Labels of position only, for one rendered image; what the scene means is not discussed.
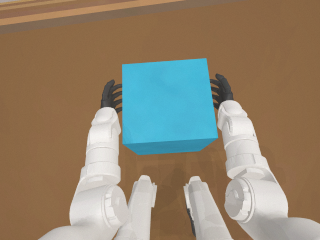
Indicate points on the robot right forearm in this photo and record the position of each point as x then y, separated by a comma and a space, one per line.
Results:
243, 154

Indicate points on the robot left forearm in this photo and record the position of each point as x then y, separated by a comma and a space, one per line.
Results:
102, 150

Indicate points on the left robot upper arm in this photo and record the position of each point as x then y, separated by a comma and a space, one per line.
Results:
95, 214

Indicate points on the carton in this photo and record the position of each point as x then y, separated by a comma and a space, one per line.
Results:
167, 107

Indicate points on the robot right hand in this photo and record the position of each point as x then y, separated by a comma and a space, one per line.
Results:
224, 90

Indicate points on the right robot upper arm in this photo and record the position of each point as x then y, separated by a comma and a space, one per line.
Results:
260, 207

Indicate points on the robot left hand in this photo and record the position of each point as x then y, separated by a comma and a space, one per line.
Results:
108, 96

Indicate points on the robot right foot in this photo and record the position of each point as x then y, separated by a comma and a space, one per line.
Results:
191, 220

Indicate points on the left robot shin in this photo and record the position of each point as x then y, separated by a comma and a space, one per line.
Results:
143, 177

